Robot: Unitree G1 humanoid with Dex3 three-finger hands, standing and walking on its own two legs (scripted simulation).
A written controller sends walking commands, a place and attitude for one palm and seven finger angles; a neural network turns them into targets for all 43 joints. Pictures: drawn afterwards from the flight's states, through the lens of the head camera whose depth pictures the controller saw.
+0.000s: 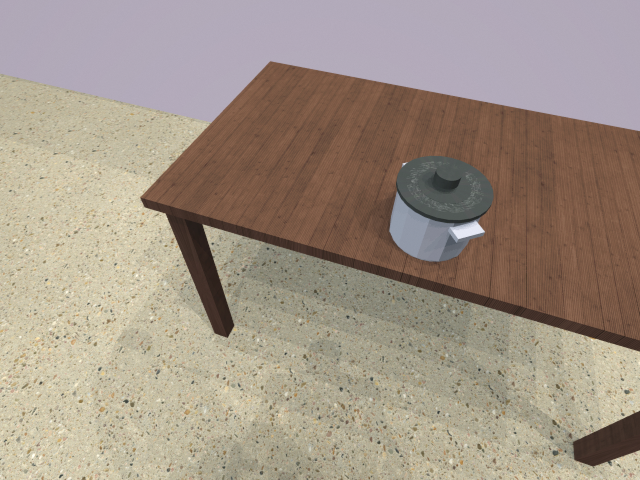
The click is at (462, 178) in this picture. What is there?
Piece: lid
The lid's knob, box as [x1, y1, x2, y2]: [433, 164, 461, 189]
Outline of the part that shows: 438,166 433,178 434,182 438,186 447,189 454,188 457,186 461,176 460,170 457,167 449,164 442,164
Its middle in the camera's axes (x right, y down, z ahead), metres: +0.22 -0.11 +0.67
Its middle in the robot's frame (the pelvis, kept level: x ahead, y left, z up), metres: +0.59 -0.19 +0.04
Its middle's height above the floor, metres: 0.81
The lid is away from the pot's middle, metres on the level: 0.00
